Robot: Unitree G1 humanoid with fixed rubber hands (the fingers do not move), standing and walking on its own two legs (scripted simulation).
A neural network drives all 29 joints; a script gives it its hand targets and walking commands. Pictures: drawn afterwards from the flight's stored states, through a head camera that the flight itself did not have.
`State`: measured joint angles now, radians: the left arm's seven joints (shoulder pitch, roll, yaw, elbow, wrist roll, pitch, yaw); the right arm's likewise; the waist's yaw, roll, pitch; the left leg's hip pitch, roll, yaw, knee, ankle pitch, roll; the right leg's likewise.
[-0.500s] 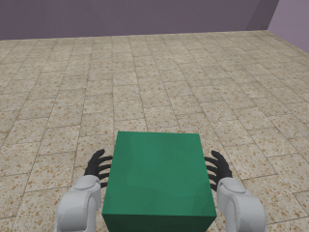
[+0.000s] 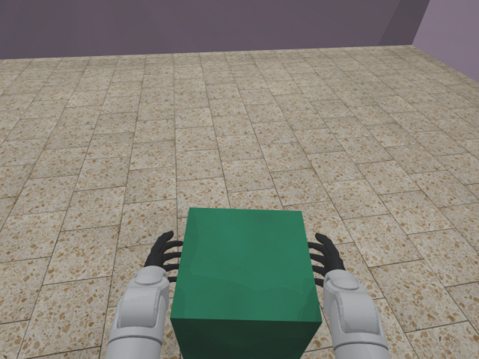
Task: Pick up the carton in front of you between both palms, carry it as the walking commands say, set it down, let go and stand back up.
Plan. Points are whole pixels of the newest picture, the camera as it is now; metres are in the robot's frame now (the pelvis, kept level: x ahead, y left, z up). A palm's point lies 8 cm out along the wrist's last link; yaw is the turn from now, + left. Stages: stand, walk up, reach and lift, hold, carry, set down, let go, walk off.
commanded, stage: carry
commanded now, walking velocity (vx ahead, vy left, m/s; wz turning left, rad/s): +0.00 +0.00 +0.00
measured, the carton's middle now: (242, 291) +0.30 +0.00 -0.06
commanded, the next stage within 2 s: hold in 0.84 s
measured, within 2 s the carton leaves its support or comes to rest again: neither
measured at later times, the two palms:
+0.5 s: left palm (159, 279) +0.27 +0.14 +0.03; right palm (341, 282) +0.27 -0.16 +0.04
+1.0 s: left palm (173, 282) +0.27 +0.12 +0.03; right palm (361, 299) +0.24 -0.18 +0.04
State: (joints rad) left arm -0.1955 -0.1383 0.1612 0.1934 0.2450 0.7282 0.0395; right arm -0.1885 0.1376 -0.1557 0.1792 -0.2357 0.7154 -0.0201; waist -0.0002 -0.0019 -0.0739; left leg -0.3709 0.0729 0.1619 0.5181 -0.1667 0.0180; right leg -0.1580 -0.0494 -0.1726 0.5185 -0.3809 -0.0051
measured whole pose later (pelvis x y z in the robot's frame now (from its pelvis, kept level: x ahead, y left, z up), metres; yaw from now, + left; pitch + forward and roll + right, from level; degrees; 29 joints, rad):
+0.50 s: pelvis -0.01 -0.01 +0.00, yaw +0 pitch +1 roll +0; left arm -0.18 -0.14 0.15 0.13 0.23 0.75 0.04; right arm -0.18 0.14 -0.14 0.12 -0.22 0.73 -0.02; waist 0.00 0.00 -0.07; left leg -0.39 0.09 0.15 0.52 -0.14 0.00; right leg -0.20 -0.04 -0.18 0.55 -0.38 -0.02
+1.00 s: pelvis -0.02 -0.01 +0.01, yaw -7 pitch -4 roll +0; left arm -0.14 -0.13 0.15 0.11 0.23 0.72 0.05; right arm -0.19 0.14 -0.14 0.19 -0.23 0.67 -0.01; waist 0.01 -0.01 0.05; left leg -0.20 0.03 -0.08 0.39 -0.11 -0.03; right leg -0.06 0.02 -0.03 0.43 -0.29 -0.03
